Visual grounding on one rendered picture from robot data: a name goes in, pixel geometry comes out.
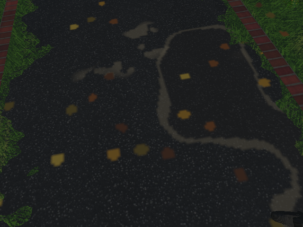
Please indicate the robot right hand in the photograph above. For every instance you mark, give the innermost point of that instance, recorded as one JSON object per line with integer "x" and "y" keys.
{"x": 291, "y": 219}

